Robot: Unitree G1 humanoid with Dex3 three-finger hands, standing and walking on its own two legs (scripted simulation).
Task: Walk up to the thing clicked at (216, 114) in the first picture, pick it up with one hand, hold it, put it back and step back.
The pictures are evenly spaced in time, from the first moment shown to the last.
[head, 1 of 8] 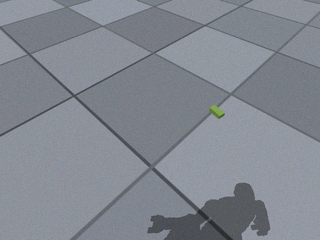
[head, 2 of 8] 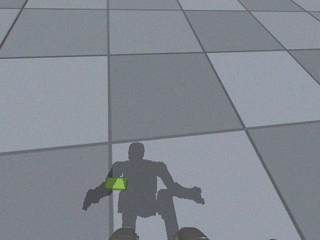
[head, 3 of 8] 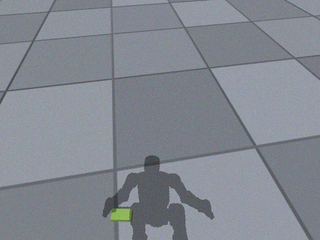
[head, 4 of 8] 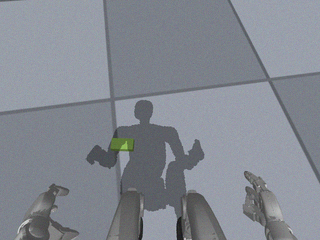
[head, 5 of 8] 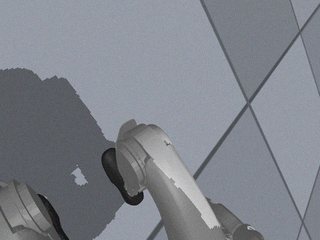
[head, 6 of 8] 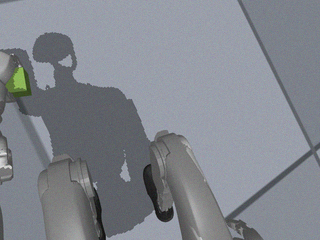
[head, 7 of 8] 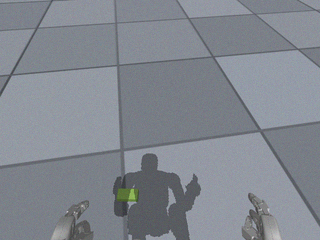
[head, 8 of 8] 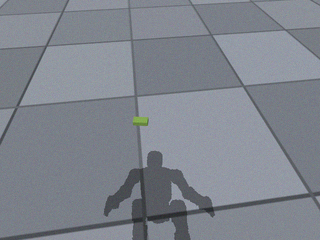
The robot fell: no
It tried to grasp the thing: yes
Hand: left
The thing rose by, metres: 0.69
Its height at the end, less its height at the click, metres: +0.00
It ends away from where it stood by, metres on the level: 0.02
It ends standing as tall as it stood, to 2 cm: yes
